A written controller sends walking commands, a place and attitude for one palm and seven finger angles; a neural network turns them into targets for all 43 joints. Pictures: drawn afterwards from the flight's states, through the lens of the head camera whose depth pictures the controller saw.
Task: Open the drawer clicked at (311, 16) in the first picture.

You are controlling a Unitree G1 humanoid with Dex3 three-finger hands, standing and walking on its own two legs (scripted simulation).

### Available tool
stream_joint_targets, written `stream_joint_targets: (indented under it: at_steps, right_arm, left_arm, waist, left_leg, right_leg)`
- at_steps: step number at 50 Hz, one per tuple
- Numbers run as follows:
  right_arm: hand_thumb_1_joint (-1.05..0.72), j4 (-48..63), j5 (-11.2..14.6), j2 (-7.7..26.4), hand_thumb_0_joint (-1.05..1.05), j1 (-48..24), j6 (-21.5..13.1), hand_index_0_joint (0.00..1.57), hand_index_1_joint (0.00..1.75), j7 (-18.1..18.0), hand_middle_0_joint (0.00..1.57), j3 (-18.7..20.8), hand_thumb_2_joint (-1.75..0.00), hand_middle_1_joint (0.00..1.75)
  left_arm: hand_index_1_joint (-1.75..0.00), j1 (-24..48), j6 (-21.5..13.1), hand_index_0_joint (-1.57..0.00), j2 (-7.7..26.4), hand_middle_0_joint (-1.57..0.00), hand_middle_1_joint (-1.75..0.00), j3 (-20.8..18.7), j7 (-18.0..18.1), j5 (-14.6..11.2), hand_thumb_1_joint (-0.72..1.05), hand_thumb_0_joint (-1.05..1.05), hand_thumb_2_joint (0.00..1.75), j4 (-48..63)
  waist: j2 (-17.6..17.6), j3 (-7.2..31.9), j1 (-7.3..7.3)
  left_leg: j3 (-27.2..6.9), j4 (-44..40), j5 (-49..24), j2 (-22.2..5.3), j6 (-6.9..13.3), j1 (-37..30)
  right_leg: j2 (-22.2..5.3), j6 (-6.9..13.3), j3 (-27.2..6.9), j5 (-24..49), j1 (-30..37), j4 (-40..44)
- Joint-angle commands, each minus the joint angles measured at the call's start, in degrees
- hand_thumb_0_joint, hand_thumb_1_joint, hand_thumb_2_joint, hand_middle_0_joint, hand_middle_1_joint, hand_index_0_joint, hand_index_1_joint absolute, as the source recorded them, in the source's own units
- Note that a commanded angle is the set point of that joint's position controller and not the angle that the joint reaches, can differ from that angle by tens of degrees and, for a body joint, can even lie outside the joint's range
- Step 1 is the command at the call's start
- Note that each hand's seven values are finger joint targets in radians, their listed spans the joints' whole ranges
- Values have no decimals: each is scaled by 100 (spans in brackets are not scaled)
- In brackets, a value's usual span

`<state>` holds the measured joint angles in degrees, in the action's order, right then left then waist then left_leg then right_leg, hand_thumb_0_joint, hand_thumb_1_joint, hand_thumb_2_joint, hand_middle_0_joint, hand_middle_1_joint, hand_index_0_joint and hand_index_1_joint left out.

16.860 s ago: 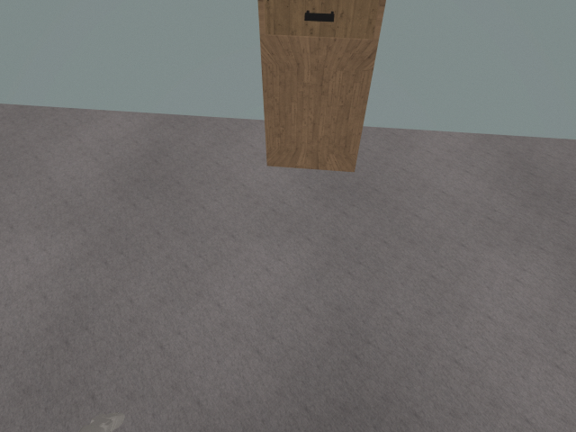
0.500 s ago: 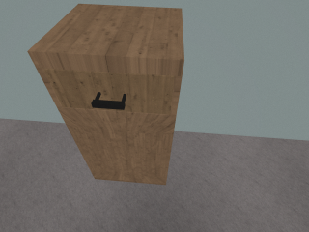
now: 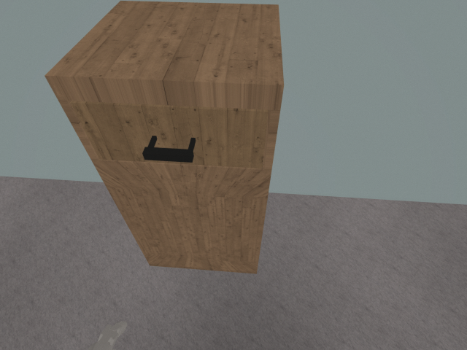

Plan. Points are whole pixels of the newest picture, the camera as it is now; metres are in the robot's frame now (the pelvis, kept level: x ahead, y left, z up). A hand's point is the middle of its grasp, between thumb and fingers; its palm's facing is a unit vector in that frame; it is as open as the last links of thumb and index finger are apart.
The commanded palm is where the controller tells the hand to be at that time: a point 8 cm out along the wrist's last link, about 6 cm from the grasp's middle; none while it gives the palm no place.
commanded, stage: raise the hand with hooked fingers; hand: left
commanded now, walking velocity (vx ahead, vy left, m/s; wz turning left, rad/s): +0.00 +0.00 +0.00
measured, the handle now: (170, 148) +0.53 +0.19 +0.02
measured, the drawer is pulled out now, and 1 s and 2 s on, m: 0.00 0.00 0.00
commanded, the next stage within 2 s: move the hooked fingers above the handle in 1.78 s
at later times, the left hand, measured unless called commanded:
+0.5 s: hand (110, 316) +0.17 +0.22 -0.01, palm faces +0.12 -0.07 -0.99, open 9.7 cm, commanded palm +0.16 +0.22 +0.04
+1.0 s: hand (99, 239) +0.26 +0.24 +0.07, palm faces +0.18 -0.06 -0.98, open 12.6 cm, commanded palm +0.23 +0.23 +0.13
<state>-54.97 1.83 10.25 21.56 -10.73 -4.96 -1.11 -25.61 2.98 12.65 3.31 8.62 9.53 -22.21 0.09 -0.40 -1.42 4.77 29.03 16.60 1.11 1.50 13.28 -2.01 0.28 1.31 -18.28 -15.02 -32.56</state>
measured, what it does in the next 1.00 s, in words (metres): stands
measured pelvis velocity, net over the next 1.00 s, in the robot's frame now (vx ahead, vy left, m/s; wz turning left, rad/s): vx -0.01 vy -0.01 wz -0.01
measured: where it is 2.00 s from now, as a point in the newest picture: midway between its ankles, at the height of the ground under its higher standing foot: outside the picture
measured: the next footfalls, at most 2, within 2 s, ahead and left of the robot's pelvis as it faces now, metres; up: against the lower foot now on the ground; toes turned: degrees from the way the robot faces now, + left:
none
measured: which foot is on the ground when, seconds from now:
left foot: down 0.00-1.00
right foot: down 0.00-1.00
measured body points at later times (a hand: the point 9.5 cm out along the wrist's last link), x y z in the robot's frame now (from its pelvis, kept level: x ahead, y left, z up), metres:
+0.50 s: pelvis -0.02 -0.05 -0.04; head +0.03 -0.07 +0.40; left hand +0.16 +0.22 +0.04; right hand +0.26 -0.23 -0.11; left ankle -0.01 +0.10 -0.73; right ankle -0.01 -0.12 -0.73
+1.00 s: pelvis -0.01 -0.01 -0.01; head +0.02 -0.04 +0.44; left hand +0.25 +0.24 +0.12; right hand +0.18 -0.27 -0.12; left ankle -0.01 +0.11 -0.73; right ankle -0.01 -0.12 -0.73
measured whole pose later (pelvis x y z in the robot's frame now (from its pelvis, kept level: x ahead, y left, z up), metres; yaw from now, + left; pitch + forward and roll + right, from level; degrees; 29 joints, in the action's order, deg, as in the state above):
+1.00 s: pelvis -0.01 -0.01 -0.01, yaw -1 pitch +5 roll +1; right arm -36.1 -1.0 16.9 8.1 6.2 -2.0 3.6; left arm -9.7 -0.2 26.4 -1.5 17.3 54.2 4.1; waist 3.4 2.3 -4.2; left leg 1.2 36.7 19.4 0.7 0.4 22.3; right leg -0.3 1.2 1.0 -20.1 -23.5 -38.6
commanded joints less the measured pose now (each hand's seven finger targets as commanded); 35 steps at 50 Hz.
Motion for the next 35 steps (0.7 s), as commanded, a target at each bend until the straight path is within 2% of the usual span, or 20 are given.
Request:
stream_joint_targets:
  at_steps: [1,2,5,7,8,11,12,14,16,17,18,20,22,24,26,28,30,32,33,35]
  right_arm:
    - [-90,1680,-127,1050,0,-1419,-605,20,30,-32,20,296,-90,30]
    - [-90,1921,-197,1073,0,-1465,-458,20,30,48,20,358,-90,30]
    - [-90,2516,-394,1039,0,-1749,117,20,30,366,20,549,-90,30]
    - [-90,2725,-392,1001,0,-1952,620,20,30,619,20,619,-90,30]
    - [-90,2881,-373,1020,0,-2084,807,20,30,708,20,579,-90,30]
    - [-90,3198,-409,982,0,-2289,1063,20,30,780,20,515,-90,30]
    - [-90,3213,-453,976,0,-2278,1135,20,30,761,20,519,-90,30]
    - [-90,3338,-589,901,0,-2213,1234,20,30,684,20,511,-90,30]
    - [-90,3331,-676,848,0,-2218,1289,20,30,588,20,516,-90,30]
    - [-90,3263,-719,822,0,-2164,1294,20,30,528,20,485,-90,30]
    - [-90,3234,-697,815,0,-2153,1266,20,30,468,20,506,-90,30]
    - [-90,3167,-667,826,0,-2070,1176,20,30,424,20,498,-90,30]
    - [-90,3123,-705,831,0,-2123,1179,20,30,432,20,456,-90,30]
    - [-90,3109,-727,818,0,-2204,1255,20,30,455,20,428,-90,30]
    - [-90,3103,-624,816,0,-2314,1391,20,30,447,20,377,-90,30]
    - [-90,3129,-424,819,0,-2330,1523,20,30,433,20,309,-90,30]
    - [-90,3207,-325,868,0,-2425,1572,20,30,369,20,242,-90,30]
    - [-90,3232,-315,897,0,-2477,1545,20,30,329,20,177,-90,30]
    - [-90,3218,-321,875,0,-2434,1527,20,30,330,20,153,-90,30]
    - [-90,3201,-372,919,0,-2377,1466,20,30,302,20,194,-90,30]
  left_arm:
    - [-40,614,-218,-21,980,-21,-40,-178,749,1470,74,0,83,2613]
    - [-42,290,-164,-21,993,-21,-42,-313,864,1870,71,0,82,2397]
    - [-47,-1503,-89,-22,539,-22,-47,-58,1068,3212,64,0,79,1832]
    - [-50,-2265,-152,-22,509,-22,-50,-139,1055,3878,60,0,77,1731]
    - [-51,-1991,-293,-22,607,-22,-51,-89,1049,4115,57,0,76,2061]
    - [-55,-1308,-601,-23,1279,-23,-55,-566,1254,4696,50,0,73,2789]
    - [-57,-928,-700,-23,1588,-23,-57,-832,1373,4866,48,0,72,3126]
    - [-60,4,-809,-23,1917,-23,-60,-1099,1679,5128,43,0,70,3643]
    - [-63,1155,-1038,-24,2196,-24,-63,-1221,1932,5180,39,0,68,4381]
    - [-64,1829,-1145,-24,2364,-24,-64,-1248,2040,5156,36,0,67,4672]
    - [-66,1948,-1244,-24,2192,-24,-66,-1075,2087,5043,34,0,66,4695]
    - [-69,2079,-1429,-24,2145,-24,-69,-950,2098,4850,29,0,64,4634]
    - [-72,2105,-1478,-25,2215,-25,-72,-1038,2068,4788,25,0,62,4406]
    - [-75,1979,-1319,-25,2262,-25,-75,-1070,1949,4869,20,0,60,3902]
    - [-78,1599,-824,-25,2287,-25,-78,-1137,1708,4844,15,0,58,3285]
    - [-81,1023,-199,-26,2113,-26,-81,-990,1297,4618,11,0,56,2796]
    - [-84,989,111,-26,2358,-26,-84,-1058,853,4352,6,0,54,2980]
    - [-87,675,132,-26,2564,-26,-87,-1287,519,4194,1,0,52,3133]
    - [-88,631,66,-27,2430,-27,-88,-1157,385,4156,-1,0,51,3330]
    - [-92,832,-221,-27,2388,-27,-92,-1143,290,4138,-6,0,49,3894]
  waist:
    - [344,275,223]
    - [-35,322,135]
    - [-966,401,-417]
    - [-1246,433,-716]
    - [-1291,573,-724]
    - [-946,902,-732]
    - [-702,1036,-739]
    - [-37,1590,-572]
    - [588,2145,-353]
    - [481,2102,-154]
    - [735,2124,-76]
    - [691,1959,114]
    - [270,1783,149]
    - [-20,1623,57]
    - [-147,1621,-145]
    - [-324,1688,-316]
    - [-620,1766,-399]
    - [-735,1838,-487]
    - [-675,1753,-474]
    - [-532,1646,-449]
  left_leg:
    - [-692,-139,-984,-228,-64,393]
    - [-689,22,-984,-147,-40,614]
    - [-421,363,-1085,-92,-129,1152]
    - [-306,486,-1208,-60,-156,1557]
    - [-267,572,-1231,-14,-154,1662]
    - [-191,783,-906,111,-82,1764]
    - [-195,891,-828,171,-51,1764]
    - [-202,1159,-715,253,14,1474]
    - [-300,1574,-807,266,45,917]
    - [-392,1794,-649,271,71,832]
    - [-409,1924,-534,260,89,700]
    - [-447,2118,-369,240,92,694]
    - [-523,2195,-335,240,107,1000]
    - [-479,2087,-338,263,87,1380]
    - [-424,1707,-390,242,68,1713]
    - [-357,1286,-535,208,23,1729]
    - [-344,1012,-674,202,7,1671]
    - [-342,859,-795,177,6,1593]
    - [-347,757,-811,171,10,1551]
    - [-394,614,-785,151,30,1412]
  right_leg:
    - [248,279,104,418,-993,65]
    - [275,299,79,298,-1039,38]
    - [389,349,20,100,-1160,-156]
    - [358,414,-236,720,-942,-298]
    - [316,408,-353,1071,-850,-419]
    - [258,379,-675,1165,-801,-510]
    - [256,363,-810,1169,-782,-536]
    - [228,342,-990,1086,-985,-637]
    - [172,366,-1166,944,-1473,-733]
    - [160,333,-1224,556,-1834,-686]
    - [142,334,-1226,381,-2005,-637]
    - [136,325,-1221,184,-2313,-582]
    - [153,314,-1293,284,-2199,-553]
    - [108,253,-1285,598,-1802,-476]
    - [101,175,-1136,1103,-1081,-426]
    - [103,101,-1067,1668,-389,-347]
    - [26,-32,-1099,2297,300,-327]
    - [-29,-81,-1073,2909,721,-448]
    - [-73,-102,-952,2998,782,-428]
    - [-58,-85,-837,2741,656,-293]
